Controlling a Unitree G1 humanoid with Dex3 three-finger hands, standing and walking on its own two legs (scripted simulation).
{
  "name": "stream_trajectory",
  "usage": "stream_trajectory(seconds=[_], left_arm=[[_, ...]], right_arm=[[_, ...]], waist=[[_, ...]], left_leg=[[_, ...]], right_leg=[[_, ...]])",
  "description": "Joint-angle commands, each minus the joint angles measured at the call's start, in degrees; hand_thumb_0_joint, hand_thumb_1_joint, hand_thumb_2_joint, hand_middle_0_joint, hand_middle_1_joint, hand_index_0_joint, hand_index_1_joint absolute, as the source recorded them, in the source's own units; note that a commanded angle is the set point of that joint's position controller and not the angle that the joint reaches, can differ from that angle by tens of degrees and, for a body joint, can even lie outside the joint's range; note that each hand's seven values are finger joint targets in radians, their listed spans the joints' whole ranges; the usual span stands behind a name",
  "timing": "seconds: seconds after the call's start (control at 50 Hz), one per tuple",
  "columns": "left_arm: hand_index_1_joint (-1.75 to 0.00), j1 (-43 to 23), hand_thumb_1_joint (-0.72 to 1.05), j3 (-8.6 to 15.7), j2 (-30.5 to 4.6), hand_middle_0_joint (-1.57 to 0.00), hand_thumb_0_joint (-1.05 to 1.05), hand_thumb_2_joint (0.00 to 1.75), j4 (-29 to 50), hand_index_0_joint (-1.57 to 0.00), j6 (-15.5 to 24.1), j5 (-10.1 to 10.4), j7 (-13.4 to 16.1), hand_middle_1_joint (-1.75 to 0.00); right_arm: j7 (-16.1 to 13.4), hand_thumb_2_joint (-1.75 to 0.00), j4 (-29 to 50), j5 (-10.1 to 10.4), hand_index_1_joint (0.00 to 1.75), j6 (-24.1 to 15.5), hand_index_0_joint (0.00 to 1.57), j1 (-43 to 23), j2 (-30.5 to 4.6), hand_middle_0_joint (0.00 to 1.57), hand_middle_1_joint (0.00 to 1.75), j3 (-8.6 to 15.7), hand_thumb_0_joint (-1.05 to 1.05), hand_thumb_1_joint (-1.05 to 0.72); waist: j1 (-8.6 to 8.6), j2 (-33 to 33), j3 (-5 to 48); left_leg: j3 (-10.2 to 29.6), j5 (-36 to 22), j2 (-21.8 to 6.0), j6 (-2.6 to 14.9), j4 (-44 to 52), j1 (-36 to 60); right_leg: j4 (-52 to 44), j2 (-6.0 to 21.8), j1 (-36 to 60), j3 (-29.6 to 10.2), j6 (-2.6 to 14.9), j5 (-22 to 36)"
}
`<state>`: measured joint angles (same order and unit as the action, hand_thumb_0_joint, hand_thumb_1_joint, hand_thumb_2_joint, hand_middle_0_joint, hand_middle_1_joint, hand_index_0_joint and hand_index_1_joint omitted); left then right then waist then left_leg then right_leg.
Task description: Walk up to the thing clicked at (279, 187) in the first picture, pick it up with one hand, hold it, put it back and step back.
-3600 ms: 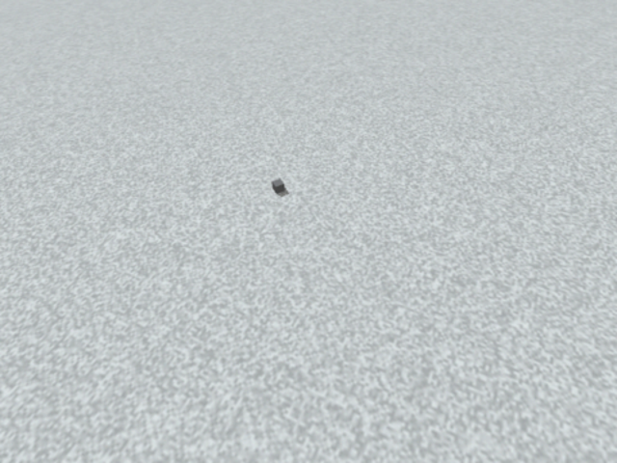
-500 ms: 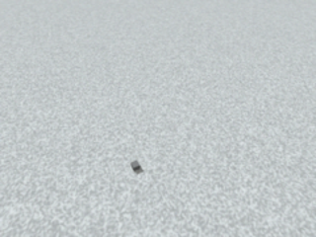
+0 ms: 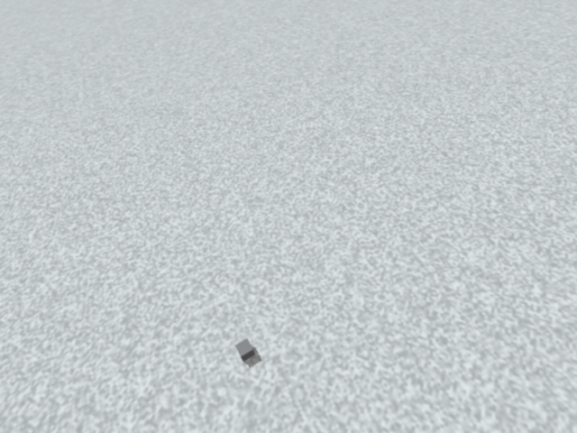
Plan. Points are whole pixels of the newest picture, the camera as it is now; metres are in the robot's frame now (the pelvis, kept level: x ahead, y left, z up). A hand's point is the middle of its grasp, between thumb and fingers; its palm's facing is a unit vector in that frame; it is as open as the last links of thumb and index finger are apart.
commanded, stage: walk up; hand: left
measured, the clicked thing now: (245, 350) +0.53 +0.25 -0.74
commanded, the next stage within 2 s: stand in 1.76 s
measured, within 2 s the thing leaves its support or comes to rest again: neither
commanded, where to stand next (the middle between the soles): +0.16 +0.01 m, yaw +1 degrees
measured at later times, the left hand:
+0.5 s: hand out of the picture +0.15 +0.28 -0.16, palm faces -0.03 -0.92 -0.39, open 7.4 cm
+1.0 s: hand (155, 384) +0.25 +0.27 -0.13, palm faces +0.00 -0.94 -0.35, open 7.4 cm
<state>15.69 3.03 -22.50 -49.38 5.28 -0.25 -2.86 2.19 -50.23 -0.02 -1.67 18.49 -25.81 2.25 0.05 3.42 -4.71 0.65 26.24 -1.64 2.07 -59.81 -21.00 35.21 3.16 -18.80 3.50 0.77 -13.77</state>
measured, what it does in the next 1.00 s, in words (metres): walks ahead: left foot, then right foot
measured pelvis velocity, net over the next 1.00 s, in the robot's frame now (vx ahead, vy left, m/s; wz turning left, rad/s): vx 0.13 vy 0.01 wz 0.02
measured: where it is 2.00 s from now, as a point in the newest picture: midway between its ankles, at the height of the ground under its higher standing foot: outside the picture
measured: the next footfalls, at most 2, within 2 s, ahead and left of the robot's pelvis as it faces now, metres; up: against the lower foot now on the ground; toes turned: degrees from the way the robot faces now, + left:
left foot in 0.26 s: +0.20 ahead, +0.15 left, +0.00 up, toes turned +2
right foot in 0.48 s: +0.17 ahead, -0.12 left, +0.00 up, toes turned -2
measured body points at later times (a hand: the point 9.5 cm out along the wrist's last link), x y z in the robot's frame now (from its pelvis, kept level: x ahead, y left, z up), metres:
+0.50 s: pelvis +0.10 +0.01 -0.01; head +0.13 +0.01 +0.44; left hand +0.15 +0.33 -0.13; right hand +0.19 -0.31 -0.12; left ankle +0.16 +0.15 -0.73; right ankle +0.13 -0.12 -0.73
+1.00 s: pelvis +0.13 +0.01 +0.01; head +0.14 +0.01 +0.46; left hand +0.25 +0.32 -0.11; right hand +0.23 -0.29 -0.12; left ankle +0.16 +0.14 -0.73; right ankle +0.13 -0.12 -0.73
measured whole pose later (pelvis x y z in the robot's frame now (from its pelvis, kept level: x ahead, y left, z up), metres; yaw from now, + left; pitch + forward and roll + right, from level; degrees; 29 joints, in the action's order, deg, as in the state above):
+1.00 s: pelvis +0.13 +0.01 +0.01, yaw +1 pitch -3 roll +0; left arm 2.5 -0.1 -20.4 -63.0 1.4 0.4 -0.3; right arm 1.1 -64.7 0.2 -0.9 4.3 -21.0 -0.8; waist -0.6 0.5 -3.6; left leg -0.8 11.6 -1.8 -0.9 -26.3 -12.2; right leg 26.2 2.2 -9.0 2.4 -1.1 -14.6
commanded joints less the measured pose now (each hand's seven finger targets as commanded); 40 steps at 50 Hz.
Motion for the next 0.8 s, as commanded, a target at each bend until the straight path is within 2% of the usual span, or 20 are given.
stream_trajectory(seconds=[0.0, 0.06, 0.14, 0.18, 0.2, 0.22, 0.24, 0.26, 0.28, 0.34, 0.44, 0.46, 0.48, 0.5, 0.52, 0.56, 0.58, 0.62, 0.68, 0.78], left_arm=[[-0.3, 3.7, 0.9, 4.4, -17.0, -0.2, 0.0, 0.9, 3.3, -0.2, 0.8, 0.2, 1.8, -0.3], [-0.3, 3.6, 0.9, 4.1, -16.9, -0.2, 0.0, 0.9, 4.4, -0.2, 0.9, -0.4, 2.0, -0.3], [-0.3, 1.3, 0.9, 2.5, -15.7, -0.2, 0.0, 0.9, 5.0, -0.2, 0.1, -0.3, 2.7, -0.3], [-0.3, -0.6, 0.9, 1.8, -14.9, -0.2, 0.0, 0.9, 4.6, -0.2, -0.7, 0.2, 3.1, -0.3], [-0.3, -0.6, 0.9, 1.1, -13.0, -0.2, 0.0, 0.9, 4.2, -0.2, -1.1, 0.5, 3.3, -0.3], [-0.3, 1.6, 0.9, 0.4, -11.3, -0.2, 0.0, 0.9, 5.4, -0.2, -1.2, 0.5, 2.9, -0.3], [-0.3, 3.1, 0.9, -0.5, -8.6, -0.2, 0.0, 0.9, 5.5, -0.2, -1.5, 0.8, 2.9, -0.3], [-0.3, 4.5, 0.9, 0.8, -12.3, -0.2, 0.0, 0.9, 4.0, -0.2, -2.3, 0.5, 3.4, -0.3], [-0.3, 3.7, 0.9, 1.2, -14.3, -0.2, 0.0, 0.9, 2.6, -0.2, -2.5, 0.1, 3.9, -0.3], [-0.3, 5.3, 0.9, 1.4, -13.4, -0.2, 0.0, 0.9, 0.2, -0.2, -2.3, 0.3, 3.6, -0.3], [-0.3, 7.4, 0.9, 1.8, -10.8, -0.2, 0.0, 0.9, -4.1, -0.2, -1.7, -0.8, 3.8, -0.3], [-0.3, 6.4, 0.9, 2.1, -12.1, -0.2, 0.0, 0.9, -3.9, -0.2, -1.4, -1.2, 4.2, -0.3], [-0.3, 2.5, 0.9, 2.6, -16.2, -0.2, 0.0, 0.9, -2.4, -0.2, -0.7, -2.0, 4.4, -0.3], [-0.3, -2.4, 0.9, 2.9, -19.1, -0.2, 0.0, 0.9, -1.9, -0.2, -1.0, -1.4, 4.2, -0.3], [-0.3, -6.0, 0.9, 2.2, -17.6, -0.2, 0.0, 0.9, -1.0, -0.2, -1.1, -1.2, 4.0, -0.3], [-0.3, -8.4, 0.9, 0.9, -14.2, -0.2, 0.0, 0.9, -1.8, -0.2, -1.2, -0.5, 4.0, -0.3], [-0.3, -7.6, 0.9, 0.3, -12.8, -0.2, 0.0, 0.9, -2.7, -0.2, -1.3, -0.3, 3.9, -0.3], [-0.3, -5.2, 0.9, 0.2, -12.3, -0.2, 0.0, 0.9, -4.3, -0.2, -1.7, 0.1, 3.6, -0.3], [-0.3, -8.2, 0.9, 0.1, -12.8, -0.2, 0.0, 0.9, -5.8, -0.2, -1.8, 0.2, 3.7, -0.3], [-0.3, -10.4, 0.9, -0.3, -11.7, -0.2, 0.0, 0.9, -8.3, -0.2, -2.1, 0.6, 3.8, -0.3]], right_arm=[[0.0, -0.9, 3.1, 0.1, 0.3, -1.7, 0.2, 3.9, -9.9, 0.2, 0.3, 3.6, 0.0, -0.9], [0.9, -0.9, 3.7, -0.7, 0.3, -0.9, 0.2, 0.5, -8.5, 0.2, 0.3, 3.8, 0.0, -0.9], [0.1, -0.9, 3.2, -0.6, 0.3, -1.1, 0.2, -1.6, -6.2, 0.2, 0.3, 3.2, 0.0, -0.9], [-0.6, -0.9, 1.6, -0.4, 0.3, -1.5, 0.2, -0.2, -5.9, 0.2, 0.3, 3.1, 0.0, -0.9], [-1.1, -0.9, 0.7, -0.7, 0.3, -1.8, 0.2, 0.4, -6.9, 0.2, 0.3, 3.4, 0.0, -0.9], [-1.2, -0.9, 1.0, -1.1, 0.3, -2.1, 0.2, 3.8, -11.0, 0.2, 0.3, 4.8, 0.0, -0.9], [-1.4, -0.9, 1.9, -1.5, 0.3, -2.2, 0.2, 3.4, -14.9, 0.2, 0.3, 5.5, 0.0, -0.9], [-1.3, -0.9, 2.8, -0.4, 0.3, -2.1, 0.2, 2.7, -18.1, 0.2, 0.3, 6.1, 0.0, -0.9], [-1.4, -0.9, 2.6, 0.0, 0.3, -1.6, 0.2, 0.8, -17.5, 0.2, 0.3, 6.3, 0.0, -0.9], [-1.9, -0.9, 3.4, -0.8, 0.3, -1.3, 0.2, -4.3, -14.1, 0.2, 0.3, 4.8, 0.0, -0.9], [-1.5, -0.9, 4.0, -0.3, 0.3, 0.2, 0.2, -10.4, -9.9, 0.2, 0.3, 2.6, 0.0, -0.9], [-1.4, -0.9, 3.8, 0.1, 0.3, 0.4, 0.2, -9.8, -7.2, 0.2, 0.3, 1.5, 0.0, -0.9], [-1.4, -0.9, 3.8, 0.5, 0.3, 0.6, 0.2, -9.6, -4.2, 0.2, 0.3, 0.8, 0.0, -0.9], [-2.0, -0.9, 2.2, 0.4, 0.3, 1.0, 0.2, -10.2, -6.5, 0.2, 0.3, 1.6, 0.0, -0.9], [-2.2, -0.9, 0.4, 0.3, 0.3, 0.8, 0.2, -8.7, -7.7, 0.2, 0.3, 1.9, 0.0, -0.9], [-2.0, -0.9, -2.3, 0.8, 0.3, -0.3, 0.2, -7.4, -7.3, 0.2, 0.3, 1.5, 0.0, -0.9], [-2.1, -0.9, -2.9, 0.5, 0.3, -0.7, 0.2, -8.3, -8.1, 0.2, 0.3, 1.8, 0.0, -0.9], [-1.8, -0.9, -3.2, 0.5, 0.3, -1.0, 0.2, -11.0, -10.0, 0.2, 0.3, 1.3, 0.0, -0.9], [-1.8, -0.9, -5.6, 0.5, 0.3, -0.6, 0.2, -11.9, -8.3, 0.2, 0.3, 0.7, 0.0, -0.9], [-2.0, -0.9, -8.7, 0.6, 0.3, -0.5, 0.2, -13.7, -7.9, 0.2, 0.3, 0.1, 0.0, -0.9]], waist=[[0.91, -14.0, 2.2], [1.6, -13.8, 0.3], [0.99, -12.4, 3.8], [-0.82, -9.4, 6.4], [-1.62, -6.5, 6.8], [-2.6, -0.3, 10.0], [-2.15, 8.0, 9.9], [-2.56, 7.7, 9.7], [-1.83, 4.6, 6.9], [0.2, 7.4, 4.4], [2.65, 5.3, 7.0], [2.91, 0.7, 6.7], [1.4, -9.0, 4.9], [0.37, -11.9, 2.4], [-1.25, -9.8, 1.2], [-2.42, -7.1, 3.4], [-1.88, -7.5, 4.9], [0.72, -5.8, 7.1], [-0.41, -6.1, 6.6], [0.14, -5.3, 8.6]], left_leg=[[1.7, -5.0, -3.0, -0.76, 2.9, -11.3], [-0.8, -6.7, -3.2, -1.65, 10.1, -9.1], [-3.2, -13.0, -1.8, -1.89, 19.7, 1.3], [-4.7, -21.2, 0.3, -0.93, 27.2, 9.0], [-4.2, -24.9, 0.8, -0.14, 30.1, 12.1], [1.3, -19.3, -3.6, 2.16, 31.2, 17.2], [19.0, -12.5, -14.0, 6.72, 37.0, 19.5], [30.6, -8.4, -22.2, 14.45, 41.0, 17.2], [30.5, -4.9, -22.4, 16.4, 41.4, 13.1], [15.4, -11.7, -14.6, 11.15, 37.6, 6.9], [7.0, -9.1, -9.8, 6.1, 29.4, -4.0], [5.4, -7.0, -8.3, 3.81, 25.6, -6.3], [1.9, -3.9, -2.6, 0.1, 18.4, -9.0], [-0.4, 3.6, -0.1, -0.59, 14.2, -4.0], [0.8, 1.3, -1.6, -0.64, 15.5, 0.7], [0.7, -13.9, -2.4, -0.09, 26.1, 7.1], [4.0, -20.4, -4.2, 0.97, 27.8, 9.5], [7.7, -20.5, -7.1, 3.13, 29.0, 6.1], [3.7, -20.7, -4.0, 0.86, 29.7, 7.9], [3.9, -26.7, -5.0, 0.76, 32.3, 10.5]], right_leg=[[-18.0, 12.3, 10.0, -15.3, 11.54, 2.3], [-18.7, 12.1, 5.6, -11.7, 12.29, 1.0], [-10.6, 12.0, 2.3, -7.0, 11.21, 21.2], [-2.2, 9.6, 0.8, -3.6, 8.54, 23.5], [2.5, 7.1, -1.2, -2.1, 6.2, 19.0], [8.0, 4.0, -4.5, -0.3, 4.26, 6.4], [17.1, -1.7, -12.4, 1.4, 1.52, -8.3], [23.7, -2.7, -13.9, -1.5, 1.21, -23.3], [26.5, -0.5, -13.9, -4.3, 1.2, -23.0], [17.8, 1.6, -9.7, -4.5, 1.5, -16.2], [-2.1, -2.7, 8.6, -0.4, 1.02, -2.1], [-7.1, -0.4, 10.4, -4.6, 1.85, -2.5], [-14.6, 10.0, 6.0, -22.4, 5.56, -8.2], [-17.2, 16.7, -2.7, -28.4, 10.95, -12.2], [-14.0, 15.5, -4.9, -25.3, 11.5, -7.2], [-7.8, 8.7, -3.5, -13.1, 5.79, 5.7], [-6.0, 6.0, -3.4, -10.0, 3.66, 9.2], [-6.0, 2.2, 3.0, -6.8, 1.64, 3.7], [-8.3, 5.1, 4.2, -9.3, 2.65, 6.2], [-10.1, 4.4, 8.2, -7.0, 1.78, 10.3]])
